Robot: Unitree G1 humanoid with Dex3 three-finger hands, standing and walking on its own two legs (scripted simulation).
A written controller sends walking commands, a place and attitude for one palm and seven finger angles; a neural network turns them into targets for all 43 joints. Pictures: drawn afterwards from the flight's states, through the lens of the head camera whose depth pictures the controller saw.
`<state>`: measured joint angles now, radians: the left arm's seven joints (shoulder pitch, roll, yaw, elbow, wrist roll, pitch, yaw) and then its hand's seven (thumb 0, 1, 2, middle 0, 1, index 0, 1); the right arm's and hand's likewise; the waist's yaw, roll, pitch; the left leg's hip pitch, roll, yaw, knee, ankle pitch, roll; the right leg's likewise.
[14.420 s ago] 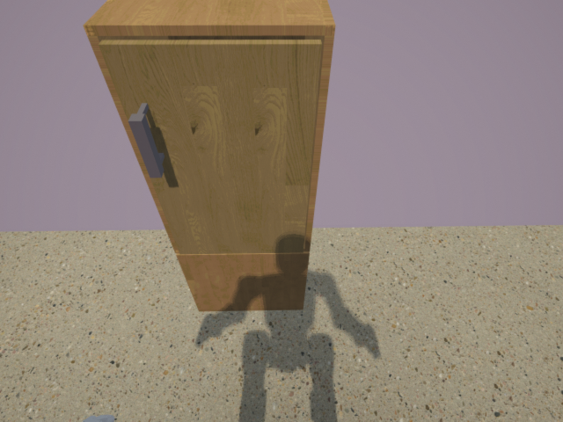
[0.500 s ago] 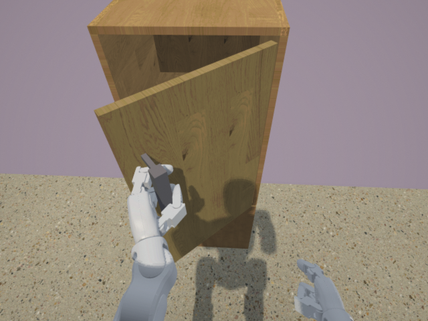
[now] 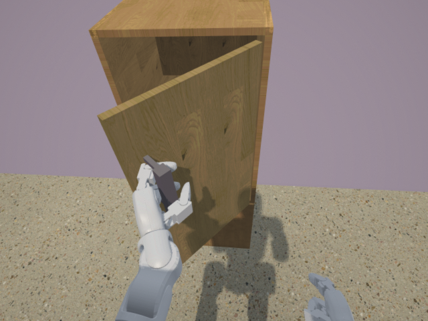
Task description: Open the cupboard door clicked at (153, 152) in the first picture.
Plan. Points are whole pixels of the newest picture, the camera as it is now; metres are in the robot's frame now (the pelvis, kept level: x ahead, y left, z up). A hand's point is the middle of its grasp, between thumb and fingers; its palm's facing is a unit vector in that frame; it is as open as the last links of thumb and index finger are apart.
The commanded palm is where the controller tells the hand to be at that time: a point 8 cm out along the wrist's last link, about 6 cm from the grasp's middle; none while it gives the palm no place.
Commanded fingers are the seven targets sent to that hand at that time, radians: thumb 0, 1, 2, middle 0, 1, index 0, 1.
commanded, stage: open thumb and fingers to let go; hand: left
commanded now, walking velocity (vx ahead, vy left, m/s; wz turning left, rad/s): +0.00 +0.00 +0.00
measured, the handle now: (161, 186) +0.34 +0.13 +0.09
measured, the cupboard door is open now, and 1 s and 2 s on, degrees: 49 49 50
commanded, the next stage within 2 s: slide the hand sideways off the handle in 0.58 s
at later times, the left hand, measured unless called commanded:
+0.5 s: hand (180, 200) +0.30 +0.08 +0.10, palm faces +0.35 -0.94 -0.04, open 14.8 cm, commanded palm +0.26 +0.12 +0.09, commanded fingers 0.00 -0.50 0.30 -0.17 -0.40 -0.17 -0.40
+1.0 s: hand (171, 215) +0.27 +0.09 +0.10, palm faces -0.10 -0.99 -0.01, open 16.4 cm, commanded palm +0.24 +0.14 +0.09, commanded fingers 0.00 -0.50 0.30 -0.15 -0.30 -0.15 -0.30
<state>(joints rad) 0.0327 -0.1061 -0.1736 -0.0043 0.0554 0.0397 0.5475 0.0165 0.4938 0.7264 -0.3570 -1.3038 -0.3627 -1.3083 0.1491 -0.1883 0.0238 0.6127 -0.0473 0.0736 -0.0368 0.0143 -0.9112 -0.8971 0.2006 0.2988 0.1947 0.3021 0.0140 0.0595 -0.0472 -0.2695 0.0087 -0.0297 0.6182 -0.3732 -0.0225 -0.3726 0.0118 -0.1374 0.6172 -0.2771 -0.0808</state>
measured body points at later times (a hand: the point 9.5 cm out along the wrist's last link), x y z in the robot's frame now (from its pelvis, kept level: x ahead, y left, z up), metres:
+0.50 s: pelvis -0.03 +0.03 +0.00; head -0.04 +0.01 +0.45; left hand +0.28 +0.13 +0.10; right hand +0.15 -0.18 -0.10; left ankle -0.03 +0.14 -0.72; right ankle +0.03 -0.06 -0.72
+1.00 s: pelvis -0.03 +0.04 +0.00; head -0.04 +0.02 +0.45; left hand +0.27 +0.15 +0.10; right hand +0.14 -0.17 -0.09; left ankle -0.03 +0.14 -0.72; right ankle +0.03 -0.06 -0.72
